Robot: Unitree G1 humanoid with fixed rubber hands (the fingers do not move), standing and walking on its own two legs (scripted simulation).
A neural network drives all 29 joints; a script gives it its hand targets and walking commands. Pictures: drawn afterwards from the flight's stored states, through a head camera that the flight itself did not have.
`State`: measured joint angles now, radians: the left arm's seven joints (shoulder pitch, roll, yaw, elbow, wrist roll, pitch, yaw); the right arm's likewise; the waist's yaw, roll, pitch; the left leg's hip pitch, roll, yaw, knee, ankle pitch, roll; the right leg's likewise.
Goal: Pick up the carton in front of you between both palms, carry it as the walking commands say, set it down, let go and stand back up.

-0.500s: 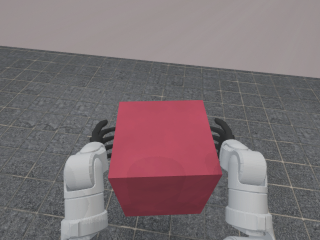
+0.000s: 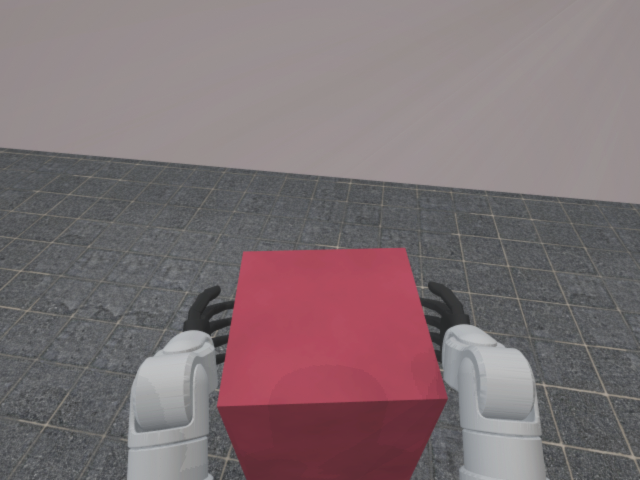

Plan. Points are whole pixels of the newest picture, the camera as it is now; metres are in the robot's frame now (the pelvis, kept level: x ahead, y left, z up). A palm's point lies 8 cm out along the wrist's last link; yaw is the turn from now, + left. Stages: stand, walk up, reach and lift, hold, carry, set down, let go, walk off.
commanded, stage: carry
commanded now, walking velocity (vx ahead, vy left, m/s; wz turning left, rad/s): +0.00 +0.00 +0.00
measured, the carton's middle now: (327, 370) +0.27 +0.00 +0.02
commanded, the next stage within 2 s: hold in 0.90 s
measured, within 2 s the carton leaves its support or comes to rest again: neither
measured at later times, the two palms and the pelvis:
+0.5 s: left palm (199, 376) +0.25 +0.16 +0.05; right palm (443, 372) +0.24 -0.14 +0.05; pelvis -0.04 +0.01 +0.00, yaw +0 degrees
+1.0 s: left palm (191, 389) +0.23 +0.16 +0.05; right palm (443, 385) +0.23 -0.14 +0.05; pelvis -0.06 +0.01 +0.01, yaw +2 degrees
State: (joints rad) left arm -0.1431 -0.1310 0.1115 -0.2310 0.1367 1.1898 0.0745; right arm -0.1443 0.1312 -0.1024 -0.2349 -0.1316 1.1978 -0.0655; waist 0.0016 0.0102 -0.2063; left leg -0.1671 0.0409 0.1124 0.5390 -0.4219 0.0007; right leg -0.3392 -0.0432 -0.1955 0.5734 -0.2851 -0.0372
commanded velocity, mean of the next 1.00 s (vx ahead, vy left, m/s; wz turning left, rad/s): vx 0.00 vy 0.00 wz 0.00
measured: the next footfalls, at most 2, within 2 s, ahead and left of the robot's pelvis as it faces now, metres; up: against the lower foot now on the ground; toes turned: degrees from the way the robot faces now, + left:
none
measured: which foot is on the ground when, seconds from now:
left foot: down 0.00-1.00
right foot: down 0.00-1.00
